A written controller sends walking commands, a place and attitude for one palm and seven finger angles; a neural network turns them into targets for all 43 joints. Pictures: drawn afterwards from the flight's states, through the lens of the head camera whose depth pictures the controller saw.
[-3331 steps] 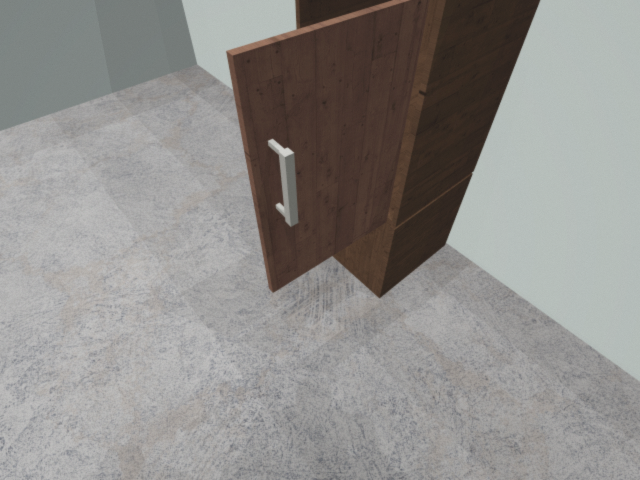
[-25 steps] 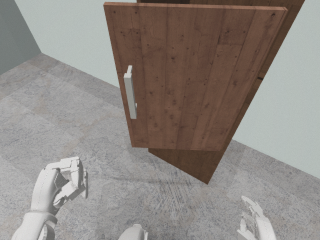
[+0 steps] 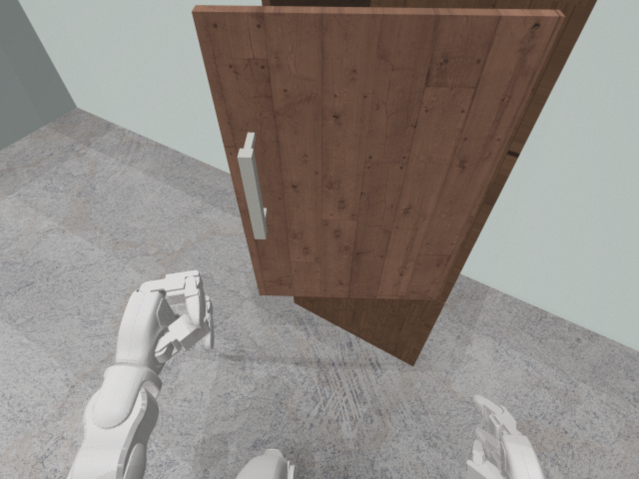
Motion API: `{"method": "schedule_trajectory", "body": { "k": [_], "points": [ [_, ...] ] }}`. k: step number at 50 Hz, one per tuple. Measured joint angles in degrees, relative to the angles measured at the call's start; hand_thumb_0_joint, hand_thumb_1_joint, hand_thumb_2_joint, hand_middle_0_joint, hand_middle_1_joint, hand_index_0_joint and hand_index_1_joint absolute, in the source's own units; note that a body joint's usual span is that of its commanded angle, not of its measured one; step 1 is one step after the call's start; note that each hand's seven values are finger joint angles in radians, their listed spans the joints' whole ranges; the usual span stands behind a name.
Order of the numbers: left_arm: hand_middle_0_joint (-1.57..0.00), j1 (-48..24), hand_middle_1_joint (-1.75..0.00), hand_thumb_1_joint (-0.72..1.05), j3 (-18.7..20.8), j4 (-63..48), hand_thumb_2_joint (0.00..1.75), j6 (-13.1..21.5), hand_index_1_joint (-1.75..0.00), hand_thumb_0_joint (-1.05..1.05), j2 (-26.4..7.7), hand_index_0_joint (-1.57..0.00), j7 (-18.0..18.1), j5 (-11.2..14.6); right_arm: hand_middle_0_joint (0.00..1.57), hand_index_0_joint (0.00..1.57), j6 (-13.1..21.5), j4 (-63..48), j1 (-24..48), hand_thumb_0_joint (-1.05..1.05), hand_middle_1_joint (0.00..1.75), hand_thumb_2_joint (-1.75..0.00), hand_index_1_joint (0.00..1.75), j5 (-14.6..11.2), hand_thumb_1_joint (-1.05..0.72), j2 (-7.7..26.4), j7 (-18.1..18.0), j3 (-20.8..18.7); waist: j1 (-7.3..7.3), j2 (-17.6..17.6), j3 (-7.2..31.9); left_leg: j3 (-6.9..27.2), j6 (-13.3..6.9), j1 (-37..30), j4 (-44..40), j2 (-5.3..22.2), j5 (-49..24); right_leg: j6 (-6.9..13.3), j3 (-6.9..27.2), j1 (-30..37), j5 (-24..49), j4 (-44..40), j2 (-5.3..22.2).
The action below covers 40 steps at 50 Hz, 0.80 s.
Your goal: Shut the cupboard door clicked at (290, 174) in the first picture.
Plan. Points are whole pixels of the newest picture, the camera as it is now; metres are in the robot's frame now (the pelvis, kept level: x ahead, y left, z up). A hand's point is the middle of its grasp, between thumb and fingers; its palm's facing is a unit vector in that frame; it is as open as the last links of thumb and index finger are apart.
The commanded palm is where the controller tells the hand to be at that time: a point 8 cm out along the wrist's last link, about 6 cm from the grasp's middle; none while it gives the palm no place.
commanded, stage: bring the fist close to the handle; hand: left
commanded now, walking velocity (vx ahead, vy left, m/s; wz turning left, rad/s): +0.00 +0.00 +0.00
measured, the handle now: (255, 189) +0.50 +0.13 +0.07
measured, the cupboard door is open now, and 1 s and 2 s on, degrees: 29 29 17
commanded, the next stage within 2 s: push the door shut along its arc in 1.04 s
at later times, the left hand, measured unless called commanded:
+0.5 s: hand (255, 258) +0.37 +0.11 +0.08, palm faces -0.01 -1.00 -0.02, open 3.1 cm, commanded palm +0.35 +0.16 +0.07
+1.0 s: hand (266, 240) +0.40 +0.10 +0.07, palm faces +0.02 -1.00 -0.02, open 3.1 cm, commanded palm +0.38 +0.15 +0.07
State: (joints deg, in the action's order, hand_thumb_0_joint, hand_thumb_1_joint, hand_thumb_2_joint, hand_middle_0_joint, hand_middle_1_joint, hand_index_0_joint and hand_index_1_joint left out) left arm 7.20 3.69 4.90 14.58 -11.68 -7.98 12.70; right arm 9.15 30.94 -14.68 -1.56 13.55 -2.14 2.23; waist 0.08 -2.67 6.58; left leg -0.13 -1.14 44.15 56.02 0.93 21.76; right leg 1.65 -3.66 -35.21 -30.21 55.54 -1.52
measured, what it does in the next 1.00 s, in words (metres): stands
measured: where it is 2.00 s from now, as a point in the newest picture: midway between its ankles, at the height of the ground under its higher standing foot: outside the picture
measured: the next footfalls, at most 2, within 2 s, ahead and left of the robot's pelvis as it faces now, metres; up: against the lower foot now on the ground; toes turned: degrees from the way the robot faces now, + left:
none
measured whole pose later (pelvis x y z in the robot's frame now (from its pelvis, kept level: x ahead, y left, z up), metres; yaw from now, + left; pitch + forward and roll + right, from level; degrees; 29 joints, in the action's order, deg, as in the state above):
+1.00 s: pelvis +0.00 -0.01 +0.00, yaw -2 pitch +13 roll -1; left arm -25.9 6.7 42.4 23.2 -9.0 2.0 7.1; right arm 1.5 37.2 -19.1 -0.4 13.9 0.9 -0.6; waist 3.5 -2.2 7.1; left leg -1.7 -0.4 46.6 54.1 2.1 20.2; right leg 2.3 -1.9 -39.4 -28.9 55.5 -2.4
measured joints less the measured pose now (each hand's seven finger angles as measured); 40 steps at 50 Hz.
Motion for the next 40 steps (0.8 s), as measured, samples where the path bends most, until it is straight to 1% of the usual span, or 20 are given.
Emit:
{"method": "schedule_trajectory", "body": {
  "k": [6,10,15,21,27,35,40],
  "points": [
    [-1.3,-4.5,-1.5,0.9,-1.0,4.0,0.9,0.8,-1.5,0.02,1.0,-1.3,2.5,-1.3,0.2,0.2,-1.0,0.8,-0.4,0.01,0.3,-0.9,0.3,0.1,-0.9,0.2,0.6,-0.4,0.36,0.0,-0.1,-0.4,0.0,-0.6,-0.9,0.0,-0.3,0.0,0.4,0.3,0.4,-0.7,0.0],
    [-1.3,-8.5,-1.5,0.9,-2.4,7.6,0.9,1.2,-1.5,0.02,1.9,-1.3,4.0,-2.5,0.2,0.2,-1.6,1.7,-0.4,0.01,0.3,-0.9,0.3,0.2,-0.9,0.5,0.9,-0.7,0.5,0.1,-0.2,-0.5,0.0,-0.3,-1.0,-0.1,-0.5,0.0,0.5,-0.1,0.4,-0.5,0.1],
    [-1.3,-13.5,-1.5,0.9,-2.8,12.4,0.9,1.5,-1.5,0.02,2.8,-1.3,6.2,-3.6,0.2,0.2,-2.8,2.6,-0.1,0.01,0.3,-0.9,0.3,0.4,-0.9,0.3,1.2,-0.9,0.9,0.3,-0.3,-0.9,0.1,-0.2,-1.3,0.1,-0.6,0.0,0.9,-0.6,0.5,-0.3,0.1],
    [-1.3,-19.5,-1.5,0.9,-1.6,18.9,0.9,2.4,-1.5,0.02,2.8,-1.3,7.7,-4.1,0.2,0.2,-4.1,3.5,-0.3,0.01,0.3,-0.9,0.3,0.6,-0.91,0.1,1.7,-1.0,1.4,0.5,0.0,-1.2,0.3,-0.1,-1.8,0.3,-0.9,0.2,1.3,-1.1,0.7,-0.5,-0.2],
    [-1.3,-25.3,-1.5,0.9,-1.0,25.5,0.9,3.6,-1.5,0.02,3.2,-1.3,8.4,-4.3,0.2,0.2,-4.9,4.7,-1.0,0.01,0.3,-0.9,0.3,0.7,-0.91,0.2,2.1,-1.5,1.73,0.5,0.3,-1.1,0.4,0.7,-1.7,0.4,-1.0,0.4,1.2,-1.9,0.8,-0.3,-0.3],
    [-1.3,-33.5,-1.5,0.9,0.7,34.9,0.9,5.7,-1.5,0.02,3.5,-1.3,10.1,-5.6,0.2,0.2,-5.8,6.1,-1.8,0.01,0.3,-0.9,0.3,1.2,-0.91,0.4,2.6,-2.2,2.94,0.6,0.6,-1.0,0.6,2.8,-0.9,0.7,-1.1,0.6,1.1,-4.1,0.8,0.7,-0.5],
    [-1.3,-33.9,-1.5,0.9,2.2,36.0,0.9,6.9,-1.5,0.02,3.5,-1.3,10.2,-5.8,0.2,0.2,-6.8,5.9,-3.3,0.01,0.3,-0.9,0.3,1.4,-0.91,0.4,3.2,-2.7,3.31,0.5,1.1,-1.8,0.6,2.9,-1.3,1.0,-1.2,0.6,1.9,-4.7,1.0,0.7,-0.7]
  ]
}}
